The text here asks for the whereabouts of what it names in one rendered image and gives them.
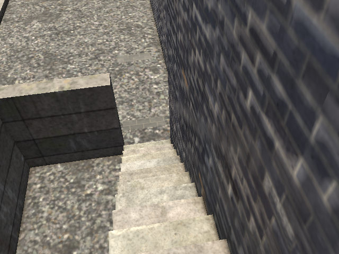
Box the stairs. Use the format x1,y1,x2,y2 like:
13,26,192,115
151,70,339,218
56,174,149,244
109,139,230,254

